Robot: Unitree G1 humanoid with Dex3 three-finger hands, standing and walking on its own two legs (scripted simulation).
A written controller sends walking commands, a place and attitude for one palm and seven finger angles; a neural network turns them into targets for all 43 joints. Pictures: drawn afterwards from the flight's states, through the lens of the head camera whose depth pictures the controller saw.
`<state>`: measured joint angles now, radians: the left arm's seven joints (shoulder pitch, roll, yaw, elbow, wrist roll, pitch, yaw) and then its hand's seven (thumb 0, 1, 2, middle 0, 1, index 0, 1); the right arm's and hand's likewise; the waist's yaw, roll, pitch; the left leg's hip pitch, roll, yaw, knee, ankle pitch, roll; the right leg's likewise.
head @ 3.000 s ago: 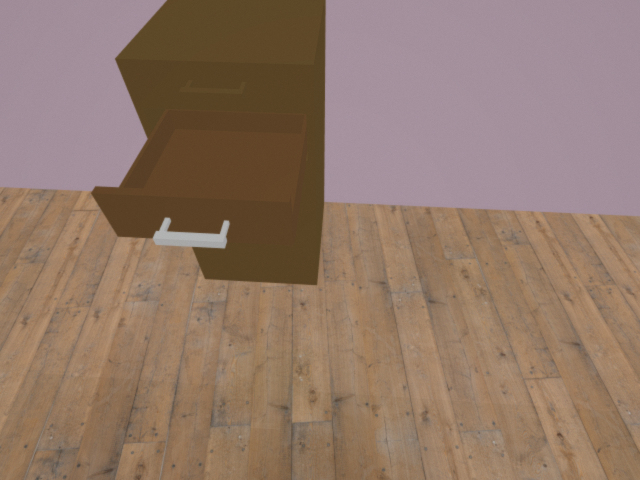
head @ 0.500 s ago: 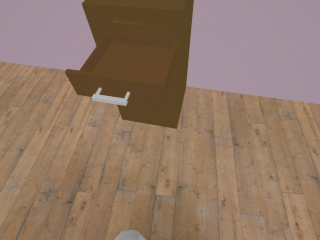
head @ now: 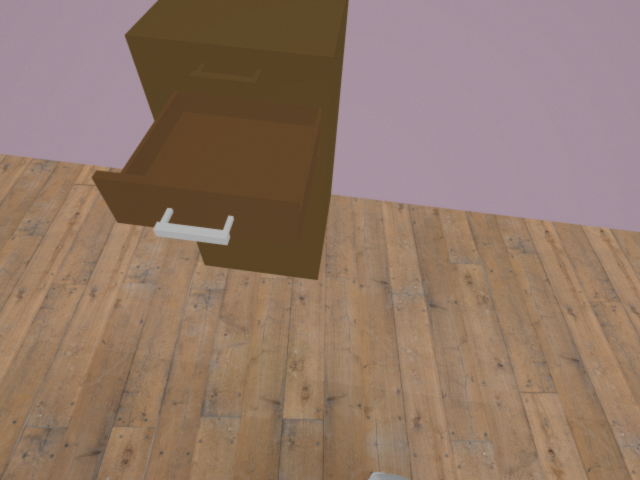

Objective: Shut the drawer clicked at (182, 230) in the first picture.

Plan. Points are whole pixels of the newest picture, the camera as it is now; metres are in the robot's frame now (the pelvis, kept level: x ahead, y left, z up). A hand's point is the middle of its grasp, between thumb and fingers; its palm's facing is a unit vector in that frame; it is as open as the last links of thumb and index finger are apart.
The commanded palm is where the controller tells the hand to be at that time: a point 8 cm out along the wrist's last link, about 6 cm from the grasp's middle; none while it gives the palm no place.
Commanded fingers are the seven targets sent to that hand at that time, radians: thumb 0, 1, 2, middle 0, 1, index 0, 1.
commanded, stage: take the last steps up to it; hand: left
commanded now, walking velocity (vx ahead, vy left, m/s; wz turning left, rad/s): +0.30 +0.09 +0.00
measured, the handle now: (195, 225) +0.55 +0.27 -0.11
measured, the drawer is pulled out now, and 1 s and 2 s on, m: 0.30 0.30 0.30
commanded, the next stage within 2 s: come to a stop and stand still in 0.46 s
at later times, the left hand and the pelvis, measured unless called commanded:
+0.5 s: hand (188, 477) +0.15 +0.20 -0.20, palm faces +0.08 -0.98 -0.16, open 7.3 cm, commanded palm none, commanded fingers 0.00 0.90 0.90 -0.20 -0.30 -0.20 -0.30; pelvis +0.15 +0.02 -0.02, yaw +1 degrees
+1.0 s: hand (205, 371) +0.30 +0.21 -0.19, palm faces +0.08 -0.98 -0.20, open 7.3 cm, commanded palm none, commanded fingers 0.00 0.90 0.90 -0.20 -0.30 -0.20 -0.30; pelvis +0.23 +0.02 -0.01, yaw +2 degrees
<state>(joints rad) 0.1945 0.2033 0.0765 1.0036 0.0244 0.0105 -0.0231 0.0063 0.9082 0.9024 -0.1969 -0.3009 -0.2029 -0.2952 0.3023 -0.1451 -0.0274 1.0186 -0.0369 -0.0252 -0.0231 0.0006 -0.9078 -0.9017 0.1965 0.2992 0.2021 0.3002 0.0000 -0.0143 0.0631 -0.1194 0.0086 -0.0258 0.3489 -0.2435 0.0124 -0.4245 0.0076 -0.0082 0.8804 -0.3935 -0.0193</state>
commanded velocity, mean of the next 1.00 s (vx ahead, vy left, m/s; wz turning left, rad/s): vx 0.01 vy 0.05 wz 0.01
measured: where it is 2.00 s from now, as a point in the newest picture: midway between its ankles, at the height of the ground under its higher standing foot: outside the picture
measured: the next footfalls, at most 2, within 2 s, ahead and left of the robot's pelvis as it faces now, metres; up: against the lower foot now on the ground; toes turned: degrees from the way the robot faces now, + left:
right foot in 0.12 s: +0.10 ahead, -0.14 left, +0.00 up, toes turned -4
left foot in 0.40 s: +0.26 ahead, +0.13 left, +0.00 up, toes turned +2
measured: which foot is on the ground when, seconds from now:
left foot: down 0.00-0.12, up 0.14-0.38, down 0.40-1.00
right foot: up 0.00-0.10, down 0.12-0.40, up 0.42-0.64, down 0.66-0.94, up 0.96-1.00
